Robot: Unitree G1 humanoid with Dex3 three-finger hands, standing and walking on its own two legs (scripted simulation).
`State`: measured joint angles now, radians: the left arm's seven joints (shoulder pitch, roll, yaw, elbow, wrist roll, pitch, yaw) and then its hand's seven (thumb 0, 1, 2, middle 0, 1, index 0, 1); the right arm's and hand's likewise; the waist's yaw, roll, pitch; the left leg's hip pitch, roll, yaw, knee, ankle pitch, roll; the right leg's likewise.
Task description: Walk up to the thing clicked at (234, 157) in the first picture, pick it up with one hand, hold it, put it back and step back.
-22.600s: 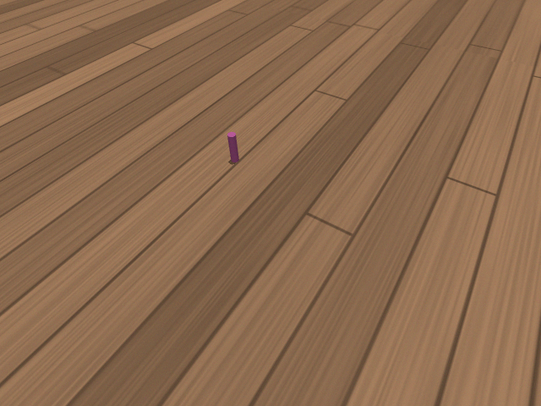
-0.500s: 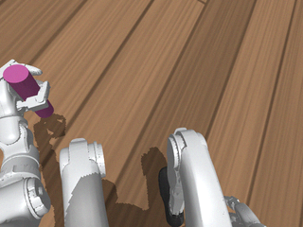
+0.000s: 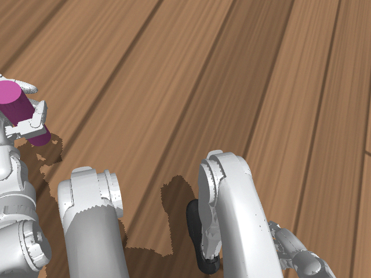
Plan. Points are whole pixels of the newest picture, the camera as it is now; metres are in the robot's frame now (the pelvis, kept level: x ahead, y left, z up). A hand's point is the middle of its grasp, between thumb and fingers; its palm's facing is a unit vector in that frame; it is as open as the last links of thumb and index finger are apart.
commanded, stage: lower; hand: left
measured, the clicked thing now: (25, 118) +0.44 +0.28 -0.11
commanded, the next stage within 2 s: loosen in 1.16 s
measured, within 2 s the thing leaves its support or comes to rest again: rests again in 1.62 s
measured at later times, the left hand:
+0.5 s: hand (38, 118) +0.45 +0.27 -0.15, palm faces +0.28 -0.96 -0.02, open 6.2 cm
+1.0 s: hand (43, 119) +0.46 +0.27 -0.17, palm faces +0.30 -0.95 -0.02, open 6.2 cm
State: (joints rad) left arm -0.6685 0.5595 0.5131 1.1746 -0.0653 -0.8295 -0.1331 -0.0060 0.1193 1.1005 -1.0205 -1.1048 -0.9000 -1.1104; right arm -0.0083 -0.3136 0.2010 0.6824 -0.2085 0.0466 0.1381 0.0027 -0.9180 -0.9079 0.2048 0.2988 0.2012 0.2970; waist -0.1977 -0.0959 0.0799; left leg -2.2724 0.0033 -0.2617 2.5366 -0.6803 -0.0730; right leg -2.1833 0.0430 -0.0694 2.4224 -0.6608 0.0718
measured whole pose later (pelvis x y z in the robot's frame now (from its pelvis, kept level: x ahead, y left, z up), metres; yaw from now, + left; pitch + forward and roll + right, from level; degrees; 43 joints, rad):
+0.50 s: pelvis +0.00 +0.01 -0.01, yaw -3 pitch +18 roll -14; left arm -0.68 0.72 0.54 1.33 -0.05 -0.96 -0.06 -0.01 0.12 1.10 -1.03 -1.10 -0.90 -1.11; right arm -0.08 -0.35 0.35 0.62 -0.29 0.05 0.15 0.00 -0.92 -0.91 0.21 0.30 0.20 0.30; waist -0.26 -0.18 0.21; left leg -2.26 0.00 -0.33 2.61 -0.69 -0.06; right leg -2.13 0.07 -0.12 2.43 -0.65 0.07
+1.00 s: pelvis -0.01 +0.02 -0.02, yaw -6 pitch +14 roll -17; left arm -0.69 0.80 0.53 1.42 -0.02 -1.04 0.02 -0.01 0.12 1.10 -1.02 -1.10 -0.90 -1.11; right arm -0.12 -0.36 0.45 0.59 -0.34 0.04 0.16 0.00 -0.90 -0.90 0.21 0.30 0.20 0.30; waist -0.28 -0.24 0.28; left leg -2.24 0.00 -0.38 2.65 -0.70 -0.03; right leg -2.09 0.09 -0.16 2.42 -0.64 0.07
